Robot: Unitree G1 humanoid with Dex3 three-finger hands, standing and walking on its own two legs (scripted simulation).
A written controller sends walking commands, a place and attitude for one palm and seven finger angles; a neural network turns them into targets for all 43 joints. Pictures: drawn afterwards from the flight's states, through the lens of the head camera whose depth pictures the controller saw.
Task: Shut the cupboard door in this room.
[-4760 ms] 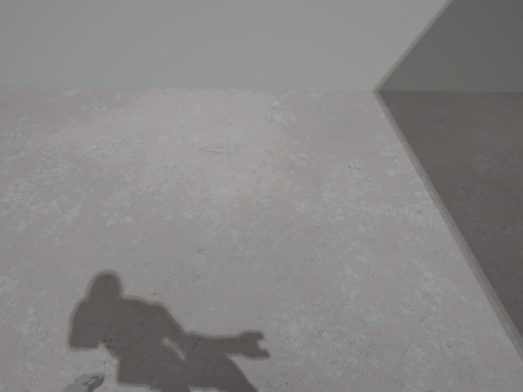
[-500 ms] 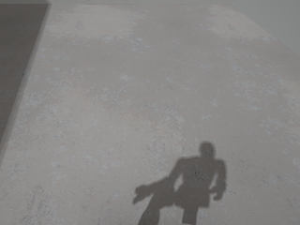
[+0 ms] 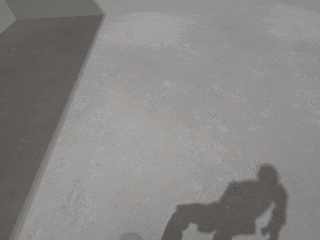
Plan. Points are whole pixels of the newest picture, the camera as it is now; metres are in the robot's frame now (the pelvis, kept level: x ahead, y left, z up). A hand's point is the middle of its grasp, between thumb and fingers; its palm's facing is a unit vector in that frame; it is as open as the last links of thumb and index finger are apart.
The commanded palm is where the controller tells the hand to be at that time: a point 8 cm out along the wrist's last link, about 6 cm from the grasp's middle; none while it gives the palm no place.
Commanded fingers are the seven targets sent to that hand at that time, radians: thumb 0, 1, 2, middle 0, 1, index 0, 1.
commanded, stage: turn or walk to find it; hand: left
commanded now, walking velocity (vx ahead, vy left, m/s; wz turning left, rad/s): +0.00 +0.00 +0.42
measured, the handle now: out of the picture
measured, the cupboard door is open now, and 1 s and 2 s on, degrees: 93 93 93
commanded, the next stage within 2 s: none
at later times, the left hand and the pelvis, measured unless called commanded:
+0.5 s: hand out of the picture -0.01 +0.27 -0.17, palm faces +0.24 -0.94 -0.25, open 7.4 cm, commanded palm none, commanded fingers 0.00 0.90 0.90 -0.20 -0.30 -0.20 -0.30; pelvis -0.03 +0.05 +0.00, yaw +11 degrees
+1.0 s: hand out of the picture -0.08 +0.20 -0.16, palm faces +0.44 -0.87 -0.24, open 7.4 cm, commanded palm none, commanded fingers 0.00 0.90 0.90 -0.20 -0.30 -0.20 -0.30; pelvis -0.06 +0.01 +0.00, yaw +26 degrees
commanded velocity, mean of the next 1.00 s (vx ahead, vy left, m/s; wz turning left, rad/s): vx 0.00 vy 0.00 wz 0.42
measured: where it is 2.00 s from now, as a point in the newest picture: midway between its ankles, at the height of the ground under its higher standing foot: outside the picture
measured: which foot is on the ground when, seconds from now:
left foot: up 0.00-0.18, down 0.20-0.68, up 0.70-1.00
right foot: down 0.00-0.20, up 0.22-0.64, down 0.66-1.00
